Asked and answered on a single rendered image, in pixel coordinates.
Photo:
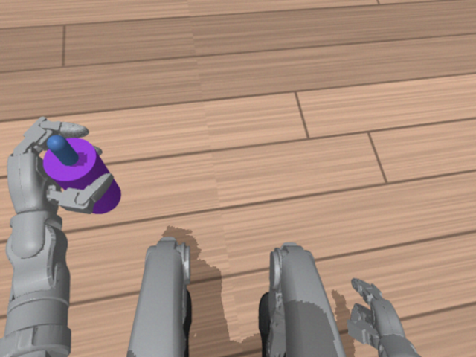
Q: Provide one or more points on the right robot hand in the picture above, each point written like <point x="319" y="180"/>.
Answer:
<point x="369" y="326"/>

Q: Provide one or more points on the right robot arm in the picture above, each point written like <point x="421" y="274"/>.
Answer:
<point x="396" y="346"/>

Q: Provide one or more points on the bottle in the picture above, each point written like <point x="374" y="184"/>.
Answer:
<point x="74" y="163"/>

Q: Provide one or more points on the left robot hand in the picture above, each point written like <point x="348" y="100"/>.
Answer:
<point x="31" y="188"/>

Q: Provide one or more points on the left robot arm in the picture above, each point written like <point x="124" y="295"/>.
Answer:
<point x="37" y="313"/>

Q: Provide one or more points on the right robot foot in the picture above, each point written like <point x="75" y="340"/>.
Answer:
<point x="264" y="324"/>

